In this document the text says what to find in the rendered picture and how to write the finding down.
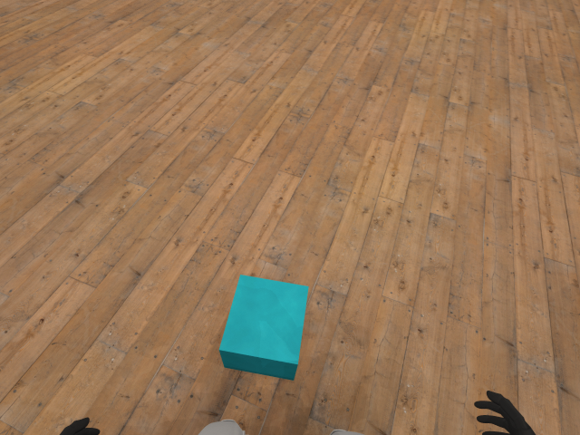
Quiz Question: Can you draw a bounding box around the right robot hand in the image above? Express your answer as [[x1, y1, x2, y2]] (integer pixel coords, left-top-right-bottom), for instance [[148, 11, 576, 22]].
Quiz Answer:
[[474, 391, 536, 435]]

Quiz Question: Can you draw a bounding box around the carton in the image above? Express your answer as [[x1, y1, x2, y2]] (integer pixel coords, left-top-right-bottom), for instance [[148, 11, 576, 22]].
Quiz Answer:
[[219, 275, 309, 381]]

